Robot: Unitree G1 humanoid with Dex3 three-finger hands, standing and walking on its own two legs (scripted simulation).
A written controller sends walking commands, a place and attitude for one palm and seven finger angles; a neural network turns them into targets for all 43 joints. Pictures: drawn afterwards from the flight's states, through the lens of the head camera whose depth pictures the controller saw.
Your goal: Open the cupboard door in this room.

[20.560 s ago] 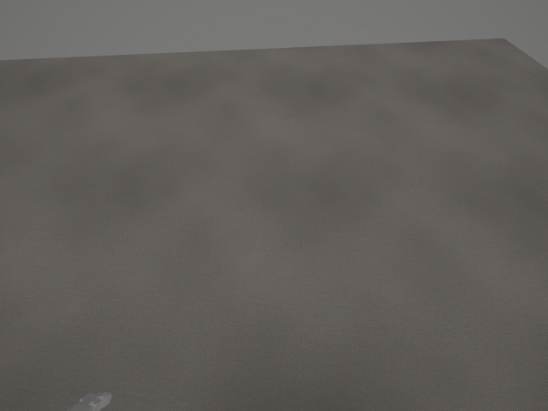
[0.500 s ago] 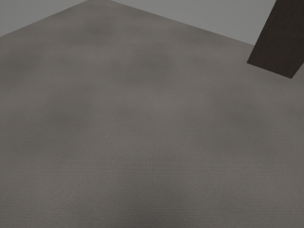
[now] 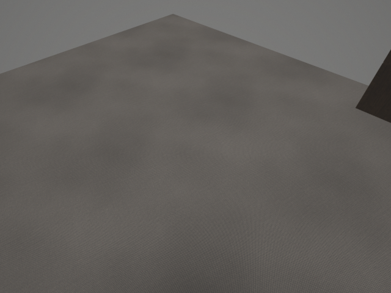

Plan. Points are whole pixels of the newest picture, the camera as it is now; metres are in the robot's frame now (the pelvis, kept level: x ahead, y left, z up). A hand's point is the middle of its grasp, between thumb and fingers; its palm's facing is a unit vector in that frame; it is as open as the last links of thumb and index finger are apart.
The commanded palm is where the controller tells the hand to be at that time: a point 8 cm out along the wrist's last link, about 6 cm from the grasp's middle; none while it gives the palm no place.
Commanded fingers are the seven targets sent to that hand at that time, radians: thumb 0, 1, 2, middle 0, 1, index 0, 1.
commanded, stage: turn or walk to find it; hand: left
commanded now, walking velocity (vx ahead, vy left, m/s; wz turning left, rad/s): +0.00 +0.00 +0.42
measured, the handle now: out of the picture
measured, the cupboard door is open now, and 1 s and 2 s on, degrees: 0 0 0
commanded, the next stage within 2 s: none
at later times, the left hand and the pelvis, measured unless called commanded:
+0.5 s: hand out of the picture -0.04 +0.25 -0.18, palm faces +0.24 -0.94 -0.23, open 7.4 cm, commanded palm none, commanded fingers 0.00 0.90 0.90 -0.20 -0.30 -0.20 -0.30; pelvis -0.03 +0.03 +0.01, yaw +12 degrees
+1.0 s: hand out of the picture -0.05 +0.17 -0.14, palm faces +0.42 -0.86 -0.28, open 7.4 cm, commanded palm none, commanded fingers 0.00 0.90 0.90 -0.20 -0.30 -0.20 -0.30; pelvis -0.04 -0.04 +0.01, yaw +26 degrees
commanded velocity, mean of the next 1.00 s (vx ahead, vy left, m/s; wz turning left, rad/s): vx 0.00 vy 0.00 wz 0.42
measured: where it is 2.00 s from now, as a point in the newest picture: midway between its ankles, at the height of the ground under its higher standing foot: outside the picture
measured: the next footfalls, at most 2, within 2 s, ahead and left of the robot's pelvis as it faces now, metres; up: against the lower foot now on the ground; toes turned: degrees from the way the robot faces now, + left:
left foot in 0.32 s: -0.02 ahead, +0.13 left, +0.00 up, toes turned +13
right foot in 0.78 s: +0.03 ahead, -0.10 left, +0.00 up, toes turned +16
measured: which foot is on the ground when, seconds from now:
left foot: up 0.00-0.30, down 0.32-0.78, up 0.80-1.00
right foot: down 0.00-0.32, up 0.34-0.76, down 0.78-1.00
